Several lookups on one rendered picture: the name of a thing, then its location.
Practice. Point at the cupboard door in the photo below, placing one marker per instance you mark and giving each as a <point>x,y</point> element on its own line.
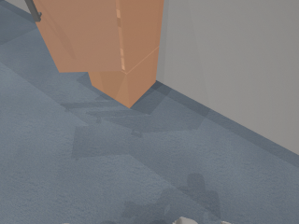
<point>81,35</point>

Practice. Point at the handle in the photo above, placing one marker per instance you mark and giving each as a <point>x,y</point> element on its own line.
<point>35,14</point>

